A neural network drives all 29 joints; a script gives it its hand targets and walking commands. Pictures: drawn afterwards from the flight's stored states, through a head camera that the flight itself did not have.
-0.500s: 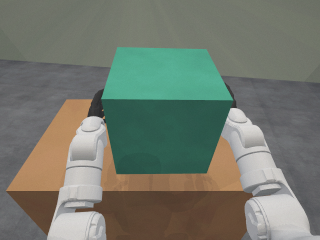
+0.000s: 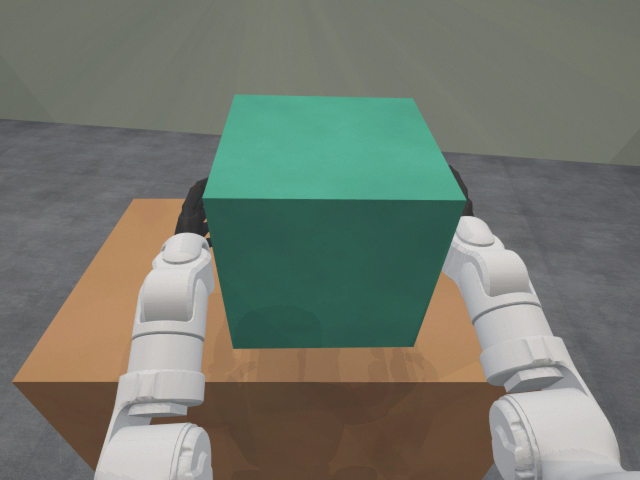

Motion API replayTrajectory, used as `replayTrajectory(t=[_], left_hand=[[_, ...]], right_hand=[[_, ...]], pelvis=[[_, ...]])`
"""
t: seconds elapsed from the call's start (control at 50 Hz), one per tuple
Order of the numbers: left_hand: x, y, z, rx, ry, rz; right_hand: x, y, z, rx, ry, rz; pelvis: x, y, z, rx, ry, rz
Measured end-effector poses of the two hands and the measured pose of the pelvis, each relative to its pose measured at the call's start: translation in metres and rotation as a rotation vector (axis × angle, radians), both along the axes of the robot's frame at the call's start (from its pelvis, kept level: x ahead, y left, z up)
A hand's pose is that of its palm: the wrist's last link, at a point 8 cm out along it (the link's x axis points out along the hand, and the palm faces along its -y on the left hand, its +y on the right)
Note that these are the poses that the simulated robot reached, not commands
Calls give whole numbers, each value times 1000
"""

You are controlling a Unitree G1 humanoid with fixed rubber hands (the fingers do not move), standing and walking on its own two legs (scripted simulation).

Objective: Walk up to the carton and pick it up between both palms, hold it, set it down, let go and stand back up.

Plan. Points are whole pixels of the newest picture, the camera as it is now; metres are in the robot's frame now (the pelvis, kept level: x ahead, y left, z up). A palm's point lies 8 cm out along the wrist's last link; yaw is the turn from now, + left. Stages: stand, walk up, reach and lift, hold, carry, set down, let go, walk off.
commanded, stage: hold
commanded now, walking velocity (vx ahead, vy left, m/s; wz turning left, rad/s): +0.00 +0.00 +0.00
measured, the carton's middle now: (324, 221) +0.40 +0.00 +0.18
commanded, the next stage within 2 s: none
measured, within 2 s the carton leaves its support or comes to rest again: neither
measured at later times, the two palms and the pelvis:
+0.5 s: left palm (192, 239) +0.37 +0.16 +0.18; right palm (455, 222) +0.38 -0.16 +0.19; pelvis +0.00 +0.00 +0.00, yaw +0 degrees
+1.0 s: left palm (192, 239) +0.37 +0.16 +0.18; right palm (454, 222) +0.38 -0.16 +0.19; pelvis +0.00 +0.00 +0.00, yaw +0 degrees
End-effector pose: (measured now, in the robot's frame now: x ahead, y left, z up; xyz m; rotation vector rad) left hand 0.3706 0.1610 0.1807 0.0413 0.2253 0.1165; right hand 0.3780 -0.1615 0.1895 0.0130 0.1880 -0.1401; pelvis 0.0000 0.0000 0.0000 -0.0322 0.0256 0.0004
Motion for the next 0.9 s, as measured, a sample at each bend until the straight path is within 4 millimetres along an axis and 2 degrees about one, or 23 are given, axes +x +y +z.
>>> replayTrajectory(t=[0.9], left_hand=[[-2,0,2,2,-2,1]], right_hand=[[-1,0,2,0,-4,1]], pelvis=[[0,0,0,0,-2,2]])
